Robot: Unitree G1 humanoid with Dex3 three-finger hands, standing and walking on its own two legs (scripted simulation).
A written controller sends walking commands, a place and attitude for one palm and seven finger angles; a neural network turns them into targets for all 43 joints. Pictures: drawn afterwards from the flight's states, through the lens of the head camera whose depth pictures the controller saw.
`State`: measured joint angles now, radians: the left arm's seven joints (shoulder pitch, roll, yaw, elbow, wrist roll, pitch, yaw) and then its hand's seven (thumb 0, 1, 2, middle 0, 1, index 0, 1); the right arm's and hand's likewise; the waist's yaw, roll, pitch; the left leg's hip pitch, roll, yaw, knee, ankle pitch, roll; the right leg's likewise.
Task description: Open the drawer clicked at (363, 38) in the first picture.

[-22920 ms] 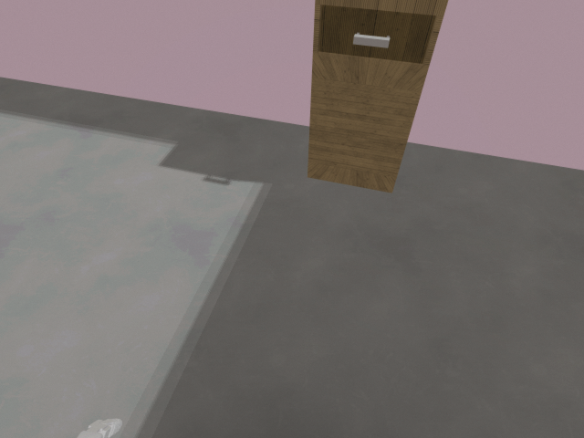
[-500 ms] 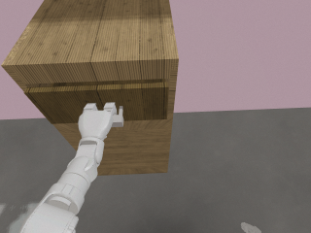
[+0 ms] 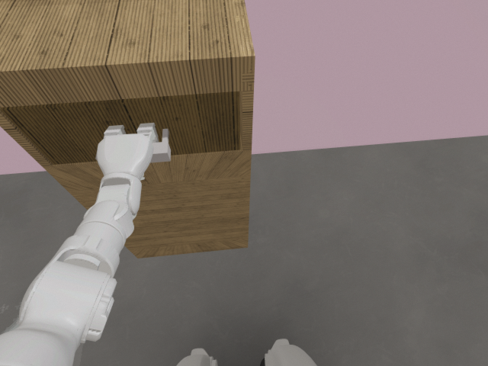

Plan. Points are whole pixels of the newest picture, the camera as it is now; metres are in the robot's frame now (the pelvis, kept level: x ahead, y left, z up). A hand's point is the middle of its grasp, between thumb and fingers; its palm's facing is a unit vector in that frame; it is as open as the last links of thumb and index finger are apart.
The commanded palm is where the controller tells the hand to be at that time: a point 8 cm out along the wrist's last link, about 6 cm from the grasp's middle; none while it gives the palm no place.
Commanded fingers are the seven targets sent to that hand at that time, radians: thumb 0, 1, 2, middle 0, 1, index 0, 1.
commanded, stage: pull the drawer open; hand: left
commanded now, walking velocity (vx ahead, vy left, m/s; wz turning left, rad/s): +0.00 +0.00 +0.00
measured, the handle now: (135, 144) +0.51 +0.17 +0.02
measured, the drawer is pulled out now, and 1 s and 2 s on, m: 0.00 0.00 0.00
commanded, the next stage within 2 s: open the thumb to release the handle in 0.78 s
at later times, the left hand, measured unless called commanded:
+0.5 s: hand (136, 170) +0.47 +0.17 +0.00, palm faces -0.03 -0.02 -1.00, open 5.7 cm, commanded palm +0.44 +0.18 +0.05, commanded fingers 0.00 0.90 0.90 -0.40 -1.35 -0.40 -1.35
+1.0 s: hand (136, 170) +0.47 +0.17 +0.00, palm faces -0.02 +0.00 -1.00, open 5.9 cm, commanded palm +0.46 +0.18 +0.05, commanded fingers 0.00 0.41 0.69 -0.37 -1.30 -0.37 -1.30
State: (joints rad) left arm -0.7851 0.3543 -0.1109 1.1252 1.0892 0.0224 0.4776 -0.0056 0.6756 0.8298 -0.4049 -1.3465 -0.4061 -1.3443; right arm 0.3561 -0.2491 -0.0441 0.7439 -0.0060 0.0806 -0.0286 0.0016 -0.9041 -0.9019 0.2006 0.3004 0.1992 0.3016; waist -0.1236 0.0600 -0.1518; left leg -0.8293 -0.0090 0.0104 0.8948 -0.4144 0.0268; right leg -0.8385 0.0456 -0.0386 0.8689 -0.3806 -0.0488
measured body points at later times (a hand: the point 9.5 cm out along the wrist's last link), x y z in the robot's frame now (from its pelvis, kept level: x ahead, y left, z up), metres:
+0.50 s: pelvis -0.01 +0.01 +0.00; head +0.09 +0.00 +0.44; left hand +0.46 +0.17 +0.05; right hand +0.01 -0.25 -0.13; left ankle +0.00 +0.11 -0.69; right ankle +0.01 -0.09 -0.69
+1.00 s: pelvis +0.01 +0.01 +0.00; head +0.10 +0.00 +0.44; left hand +0.46 +0.17 +0.05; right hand +0.07 -0.26 -0.13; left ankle +0.00 +0.11 -0.69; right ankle +0.01 -0.09 -0.69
